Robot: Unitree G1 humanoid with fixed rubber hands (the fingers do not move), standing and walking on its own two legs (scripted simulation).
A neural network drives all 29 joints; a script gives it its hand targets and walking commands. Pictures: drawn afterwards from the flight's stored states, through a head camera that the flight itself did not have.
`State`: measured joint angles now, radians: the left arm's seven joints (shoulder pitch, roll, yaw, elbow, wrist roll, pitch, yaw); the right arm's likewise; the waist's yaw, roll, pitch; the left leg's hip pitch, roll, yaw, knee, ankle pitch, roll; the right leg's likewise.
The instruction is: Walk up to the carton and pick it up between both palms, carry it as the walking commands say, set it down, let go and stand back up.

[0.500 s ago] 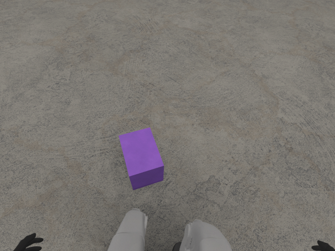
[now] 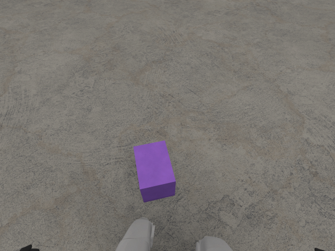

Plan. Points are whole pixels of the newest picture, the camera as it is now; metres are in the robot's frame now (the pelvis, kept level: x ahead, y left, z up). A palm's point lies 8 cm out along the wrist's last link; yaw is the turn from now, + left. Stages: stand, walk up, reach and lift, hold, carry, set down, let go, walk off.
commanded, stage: walk up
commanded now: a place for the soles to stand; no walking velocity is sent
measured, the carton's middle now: (154, 171) +0.57 +0.10 -0.61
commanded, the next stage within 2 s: none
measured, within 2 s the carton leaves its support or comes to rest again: neither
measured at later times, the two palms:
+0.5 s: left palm (19, 247) +0.13 +0.35 -0.06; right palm out of the picture +0.13 -0.32 -0.07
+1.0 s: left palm (17, 248) +0.13 +0.36 -0.06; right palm out of the picture +0.13 -0.31 -0.07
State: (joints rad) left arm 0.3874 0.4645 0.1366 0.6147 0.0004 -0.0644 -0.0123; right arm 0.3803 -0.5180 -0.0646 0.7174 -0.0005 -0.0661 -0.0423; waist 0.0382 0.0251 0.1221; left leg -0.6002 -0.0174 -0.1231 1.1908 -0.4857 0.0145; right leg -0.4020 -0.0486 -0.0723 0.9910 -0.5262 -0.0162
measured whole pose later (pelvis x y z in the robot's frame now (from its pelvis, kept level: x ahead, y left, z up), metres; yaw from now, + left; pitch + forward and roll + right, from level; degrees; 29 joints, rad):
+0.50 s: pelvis +0.03 +0.02 +0.00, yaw +3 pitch -2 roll +0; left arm 0.23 0.45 0.11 0.61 0.00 -0.02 0.00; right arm 0.35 -0.49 -0.03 0.72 0.00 -0.08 -0.04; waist 0.04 -0.01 0.12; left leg -0.56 -0.04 -0.11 0.96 -0.37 -0.01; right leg -0.41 -0.07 -0.03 1.01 -0.57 0.00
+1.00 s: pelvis +0.03 +0.02 +0.00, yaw +3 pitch -2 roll +0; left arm 0.21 0.44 0.10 0.62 0.00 -0.01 0.00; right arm 0.35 -0.49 -0.03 0.72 0.00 -0.08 -0.04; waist 0.04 -0.01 0.11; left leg -0.56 -0.05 -0.11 0.95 -0.36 -0.02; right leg -0.41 -0.08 -0.04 1.01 -0.56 0.00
